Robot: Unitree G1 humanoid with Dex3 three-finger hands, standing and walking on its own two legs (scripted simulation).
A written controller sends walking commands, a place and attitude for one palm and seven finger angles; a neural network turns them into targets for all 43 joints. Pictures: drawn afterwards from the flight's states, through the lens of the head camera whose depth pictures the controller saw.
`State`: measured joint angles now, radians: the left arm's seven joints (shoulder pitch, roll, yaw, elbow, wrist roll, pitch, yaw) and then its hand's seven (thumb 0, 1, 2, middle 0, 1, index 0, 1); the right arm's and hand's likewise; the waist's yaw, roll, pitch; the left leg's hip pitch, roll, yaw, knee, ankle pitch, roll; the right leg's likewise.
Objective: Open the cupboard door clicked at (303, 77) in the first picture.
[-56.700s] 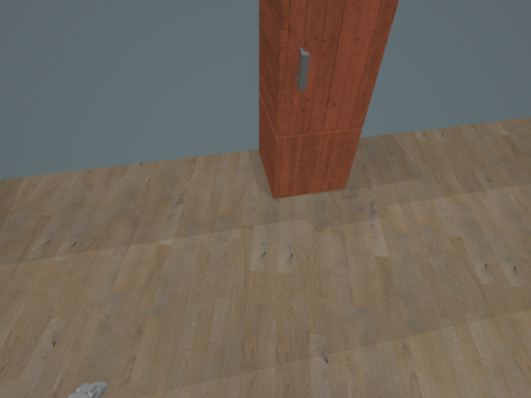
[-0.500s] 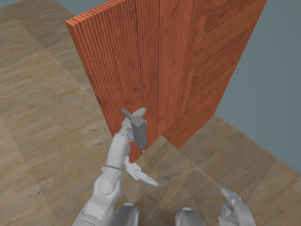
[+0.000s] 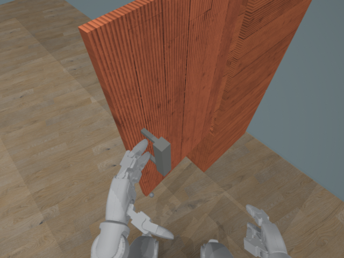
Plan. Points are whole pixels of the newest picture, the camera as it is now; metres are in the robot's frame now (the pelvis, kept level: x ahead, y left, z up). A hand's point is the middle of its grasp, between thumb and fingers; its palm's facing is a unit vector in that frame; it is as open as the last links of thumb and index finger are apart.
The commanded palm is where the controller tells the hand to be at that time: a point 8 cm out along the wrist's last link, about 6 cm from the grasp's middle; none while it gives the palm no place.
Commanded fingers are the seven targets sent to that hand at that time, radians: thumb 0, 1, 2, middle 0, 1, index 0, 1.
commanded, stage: slide the hand sideways off the handle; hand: left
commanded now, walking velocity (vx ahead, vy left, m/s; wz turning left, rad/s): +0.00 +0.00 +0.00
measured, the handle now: (155, 152) +0.34 +0.06 +0.05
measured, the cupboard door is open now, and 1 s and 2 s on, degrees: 94 94 94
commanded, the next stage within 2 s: draw the hand back to the body in 0.48 s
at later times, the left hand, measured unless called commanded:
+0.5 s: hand (128, 219) +0.20 +0.10 +0.04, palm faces -0.04 -1.00 -0.01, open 16.3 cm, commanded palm +0.18 +0.15 +0.04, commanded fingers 0.00 -0.50 0.30 -0.15 -0.30 -0.15 -0.30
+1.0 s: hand (93, 212) +0.19 +0.15 +0.11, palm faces -0.03 -1.00 -0.05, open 16.3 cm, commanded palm +0.17 +0.21 +0.13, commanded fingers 0.00 -0.43 0.33 -0.15 -0.30 -0.15 -0.30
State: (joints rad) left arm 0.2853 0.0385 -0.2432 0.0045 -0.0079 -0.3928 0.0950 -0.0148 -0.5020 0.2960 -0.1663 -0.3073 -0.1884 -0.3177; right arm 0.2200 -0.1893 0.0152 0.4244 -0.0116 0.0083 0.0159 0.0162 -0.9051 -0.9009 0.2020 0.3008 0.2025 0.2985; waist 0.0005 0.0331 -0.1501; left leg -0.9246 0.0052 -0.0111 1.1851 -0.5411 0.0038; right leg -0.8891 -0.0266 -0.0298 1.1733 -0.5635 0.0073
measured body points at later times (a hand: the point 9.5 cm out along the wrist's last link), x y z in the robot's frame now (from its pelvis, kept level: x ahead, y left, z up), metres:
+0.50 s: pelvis +0.00 -0.01 -0.02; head +0.07 -0.02 +0.43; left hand +0.19 +0.15 +0.05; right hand +0.20 -0.24 -0.09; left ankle +0.02 +0.12 -0.64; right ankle +0.00 -0.13 -0.64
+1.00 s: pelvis +0.01 +0.00 +0.02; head +0.03 -0.01 +0.47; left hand +0.19 +0.20 +0.11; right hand +0.19 -0.23 -0.04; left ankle +0.02 +0.12 -0.64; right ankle +0.00 -0.13 -0.64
